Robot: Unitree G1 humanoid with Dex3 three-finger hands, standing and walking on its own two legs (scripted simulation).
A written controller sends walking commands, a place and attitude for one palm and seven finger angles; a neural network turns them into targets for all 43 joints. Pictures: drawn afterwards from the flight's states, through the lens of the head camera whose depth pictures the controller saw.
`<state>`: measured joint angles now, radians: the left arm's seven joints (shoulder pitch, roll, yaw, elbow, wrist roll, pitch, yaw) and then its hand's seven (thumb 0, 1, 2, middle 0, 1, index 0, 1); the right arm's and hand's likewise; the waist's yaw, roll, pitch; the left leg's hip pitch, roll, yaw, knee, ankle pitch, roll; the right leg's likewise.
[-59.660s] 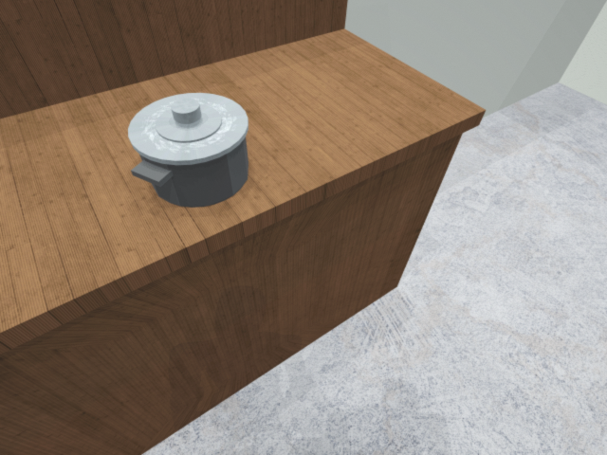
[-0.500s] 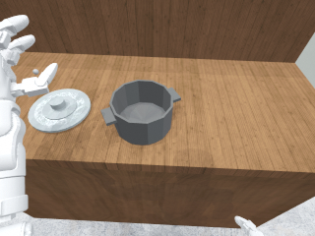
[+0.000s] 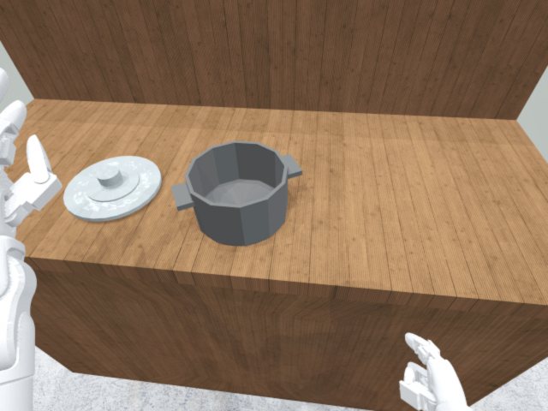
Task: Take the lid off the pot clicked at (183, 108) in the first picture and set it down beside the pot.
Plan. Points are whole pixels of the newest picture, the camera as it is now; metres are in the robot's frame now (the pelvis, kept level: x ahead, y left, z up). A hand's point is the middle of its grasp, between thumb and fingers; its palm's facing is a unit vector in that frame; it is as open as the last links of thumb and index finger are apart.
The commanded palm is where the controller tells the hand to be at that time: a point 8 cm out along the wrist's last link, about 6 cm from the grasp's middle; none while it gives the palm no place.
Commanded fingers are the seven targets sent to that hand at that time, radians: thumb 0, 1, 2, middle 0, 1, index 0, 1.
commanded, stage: draw the hand back to the body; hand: left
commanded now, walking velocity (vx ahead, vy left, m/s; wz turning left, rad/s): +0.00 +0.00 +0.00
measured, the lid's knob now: (109, 175) +0.49 +0.37 +0.06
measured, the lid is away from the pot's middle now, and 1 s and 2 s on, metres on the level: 0.26 0.26 0.26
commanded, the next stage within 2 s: step back with the hand held close in 0.76 s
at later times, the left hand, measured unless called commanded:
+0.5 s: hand out of the picture +0.18 +0.26 +0.25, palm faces +0.46 -0.84 -0.28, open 7.4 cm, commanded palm +0.12 +0.30 +0.25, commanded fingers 0.00 0.90 0.90 -0.20 -0.30 -0.20 -0.30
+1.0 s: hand out of the picture +0.18 +0.31 +0.26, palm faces +0.50 -0.79 -0.36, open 7.4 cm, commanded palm +0.12 +0.33 +0.25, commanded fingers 0.00 0.90 0.90 -0.20 -0.30 -0.20 -0.30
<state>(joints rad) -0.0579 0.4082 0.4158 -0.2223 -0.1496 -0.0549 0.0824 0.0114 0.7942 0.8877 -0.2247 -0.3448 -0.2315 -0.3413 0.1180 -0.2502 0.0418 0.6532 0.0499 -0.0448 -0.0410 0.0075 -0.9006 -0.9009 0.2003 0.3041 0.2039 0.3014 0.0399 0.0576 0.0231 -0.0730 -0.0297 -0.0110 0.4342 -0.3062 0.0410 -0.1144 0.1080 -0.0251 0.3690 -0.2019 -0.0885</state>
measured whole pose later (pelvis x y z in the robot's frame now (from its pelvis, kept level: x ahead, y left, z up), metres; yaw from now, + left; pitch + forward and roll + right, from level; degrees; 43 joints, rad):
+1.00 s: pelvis -0.02 +0.06 +0.00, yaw -2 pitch -3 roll -2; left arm 0.31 0.46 0.53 -0.65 -0.10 -0.22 0.10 0.01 0.89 0.90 -0.21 -0.30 -0.21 -0.30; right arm 0.14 -0.20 0.06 0.62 0.01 -0.08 -0.02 0.01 -0.90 -0.90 0.20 0.30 0.21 0.30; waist 0.06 0.00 0.05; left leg -0.10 -0.08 0.04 0.43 -0.28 0.12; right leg -0.15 0.06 0.02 0.37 -0.16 -0.01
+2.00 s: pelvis -0.20 +0.06 -0.01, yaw -3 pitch -1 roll -3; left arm 0.40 0.42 0.49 -0.67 -0.06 -0.26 0.16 0.01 0.89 0.90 -0.21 -0.30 -0.21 -0.30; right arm 0.22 -0.23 -0.01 0.58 0.02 -0.05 -0.06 0.01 -0.90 -0.90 0.20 0.30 0.20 0.30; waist -0.03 -0.03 0.02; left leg -0.39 0.00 -0.01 0.63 -0.23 0.05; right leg -0.36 0.01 -0.05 0.56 -0.23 0.00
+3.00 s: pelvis -0.25 +0.16 -0.01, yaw +1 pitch +0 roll -5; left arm 0.24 0.39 0.27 -0.07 0.01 -0.01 0.06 0.00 0.90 0.90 -0.20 -0.30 -0.20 -0.30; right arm 0.17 -0.24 -0.01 0.71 0.01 -0.09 -0.01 0.01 -0.89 -0.90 0.21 0.31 0.21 0.30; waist -0.02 0.11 -0.04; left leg -0.35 -0.09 0.04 0.43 -0.09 0.16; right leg -0.35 0.03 -0.02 0.80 -0.57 0.00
